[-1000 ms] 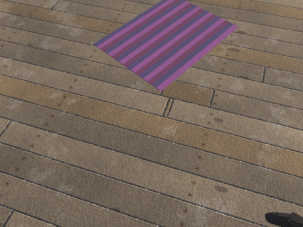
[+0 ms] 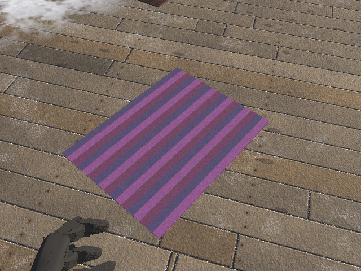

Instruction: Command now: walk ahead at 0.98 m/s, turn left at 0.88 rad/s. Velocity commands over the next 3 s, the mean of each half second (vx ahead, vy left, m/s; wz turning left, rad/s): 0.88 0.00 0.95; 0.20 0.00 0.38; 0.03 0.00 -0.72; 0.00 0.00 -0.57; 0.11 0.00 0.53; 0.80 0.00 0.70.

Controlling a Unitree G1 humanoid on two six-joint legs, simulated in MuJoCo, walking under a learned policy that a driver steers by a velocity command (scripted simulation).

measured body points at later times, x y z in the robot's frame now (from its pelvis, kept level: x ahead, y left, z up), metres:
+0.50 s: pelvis +0.45 +0.04 -0.02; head +0.48 +0.06 +0.42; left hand +0.27 +0.28 -0.15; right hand +0.80 -0.04 -0.07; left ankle +0.60 +0.16 -0.72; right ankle +0.29 -0.16 -0.71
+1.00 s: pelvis +0.70 +0.12 -0.01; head +0.71 +0.13 +0.44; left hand +0.66 +0.42 -0.10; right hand +0.98 +0.00 -0.11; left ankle +0.60 +0.15 -0.73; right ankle +0.84 +0.08 -0.73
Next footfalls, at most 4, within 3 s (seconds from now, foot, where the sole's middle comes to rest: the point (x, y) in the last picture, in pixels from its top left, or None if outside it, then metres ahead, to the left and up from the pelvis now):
0.10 right None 0.32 -0.15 -0.77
0.52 left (122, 230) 0.63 0.17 -0.77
0.98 right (139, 175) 0.87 0.10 -0.77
1.34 left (97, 209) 0.73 0.27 -0.77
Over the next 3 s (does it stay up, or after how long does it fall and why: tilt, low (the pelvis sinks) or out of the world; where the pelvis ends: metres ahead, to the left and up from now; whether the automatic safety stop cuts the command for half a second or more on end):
stays up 0.97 0.26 -0.02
